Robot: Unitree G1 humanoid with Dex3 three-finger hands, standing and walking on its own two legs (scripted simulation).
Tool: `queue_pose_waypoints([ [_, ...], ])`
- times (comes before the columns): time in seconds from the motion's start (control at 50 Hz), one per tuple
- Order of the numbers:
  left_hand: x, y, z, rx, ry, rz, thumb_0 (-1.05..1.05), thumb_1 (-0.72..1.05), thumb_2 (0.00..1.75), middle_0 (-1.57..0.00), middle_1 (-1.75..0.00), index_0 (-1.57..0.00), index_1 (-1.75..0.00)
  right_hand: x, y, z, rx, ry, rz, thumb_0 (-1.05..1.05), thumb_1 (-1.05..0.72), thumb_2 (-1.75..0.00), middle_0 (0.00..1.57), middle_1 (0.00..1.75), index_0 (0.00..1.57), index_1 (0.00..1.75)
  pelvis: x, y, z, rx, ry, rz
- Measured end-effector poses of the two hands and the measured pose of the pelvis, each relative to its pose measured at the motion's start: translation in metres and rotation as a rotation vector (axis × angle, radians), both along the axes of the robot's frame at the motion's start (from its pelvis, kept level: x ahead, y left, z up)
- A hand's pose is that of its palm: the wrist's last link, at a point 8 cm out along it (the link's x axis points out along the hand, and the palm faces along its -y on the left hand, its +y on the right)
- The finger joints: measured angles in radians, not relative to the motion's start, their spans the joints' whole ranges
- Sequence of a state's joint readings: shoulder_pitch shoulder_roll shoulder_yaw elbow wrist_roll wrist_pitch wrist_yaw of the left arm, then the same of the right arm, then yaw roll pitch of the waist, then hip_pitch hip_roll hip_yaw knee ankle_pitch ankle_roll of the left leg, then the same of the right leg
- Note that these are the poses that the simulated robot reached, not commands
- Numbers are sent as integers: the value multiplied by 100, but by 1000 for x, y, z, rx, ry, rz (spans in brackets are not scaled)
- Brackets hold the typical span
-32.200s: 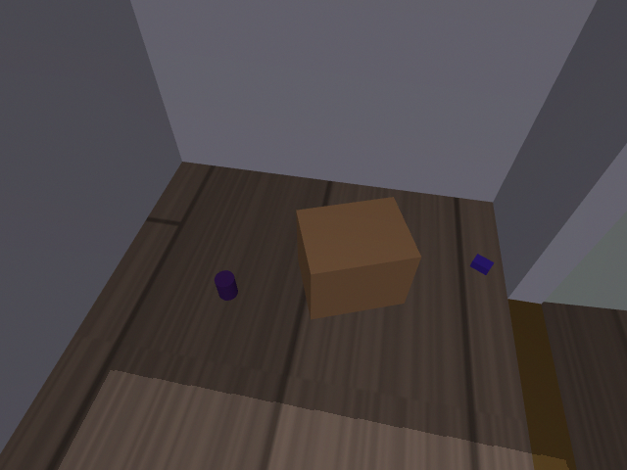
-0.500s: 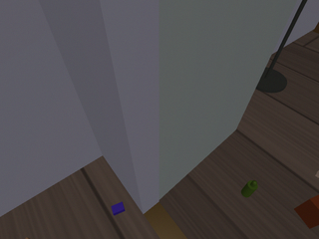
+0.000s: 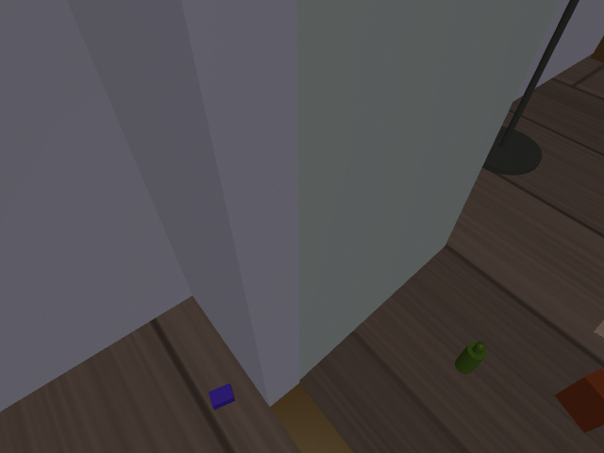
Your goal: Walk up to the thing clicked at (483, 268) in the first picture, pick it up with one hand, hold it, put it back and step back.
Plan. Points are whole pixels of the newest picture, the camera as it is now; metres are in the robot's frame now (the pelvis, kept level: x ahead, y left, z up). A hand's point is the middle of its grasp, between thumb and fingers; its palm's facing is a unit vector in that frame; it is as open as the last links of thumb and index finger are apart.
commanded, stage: stand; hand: left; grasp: from above
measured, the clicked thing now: (222, 396) +0.42 +0.26 -0.76
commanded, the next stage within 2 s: step back in 0.78 s
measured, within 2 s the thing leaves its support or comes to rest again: neither
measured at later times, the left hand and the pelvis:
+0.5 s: hand out of the picture +0.07 +0.24 -0.16, palm faces +0.00 -0.94 -0.33, open 7.4 cm; pelvis +0.00 -0.01 +0.00, yaw +0 degrees
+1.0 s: hand out of the picture +0.08 +0.27 -0.17, palm faces +0.01 -0.92 -0.38, open 7.4 cm; pelvis -0.03 +0.00 -0.02, yaw +0 degrees
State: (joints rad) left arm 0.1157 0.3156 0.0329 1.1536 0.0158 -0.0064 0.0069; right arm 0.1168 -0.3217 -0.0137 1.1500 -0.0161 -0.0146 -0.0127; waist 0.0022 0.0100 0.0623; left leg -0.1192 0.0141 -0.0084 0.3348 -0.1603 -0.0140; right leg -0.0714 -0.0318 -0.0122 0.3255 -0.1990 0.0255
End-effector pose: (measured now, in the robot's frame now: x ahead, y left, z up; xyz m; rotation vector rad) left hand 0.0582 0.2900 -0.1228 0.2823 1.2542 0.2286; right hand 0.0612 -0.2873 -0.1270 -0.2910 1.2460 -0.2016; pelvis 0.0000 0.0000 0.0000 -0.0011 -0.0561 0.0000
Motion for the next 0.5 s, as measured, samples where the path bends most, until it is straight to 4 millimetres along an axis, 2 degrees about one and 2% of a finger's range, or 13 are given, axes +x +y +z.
queue_pose_waypoints([
  [0.5,6,-3,2,1,-6,-17,1,90,90,-20,-30,-21,-30,2,-8,1,1,7,1,1,-90,-90,20,30,20,30,3,-5,0,0,11,1],
])
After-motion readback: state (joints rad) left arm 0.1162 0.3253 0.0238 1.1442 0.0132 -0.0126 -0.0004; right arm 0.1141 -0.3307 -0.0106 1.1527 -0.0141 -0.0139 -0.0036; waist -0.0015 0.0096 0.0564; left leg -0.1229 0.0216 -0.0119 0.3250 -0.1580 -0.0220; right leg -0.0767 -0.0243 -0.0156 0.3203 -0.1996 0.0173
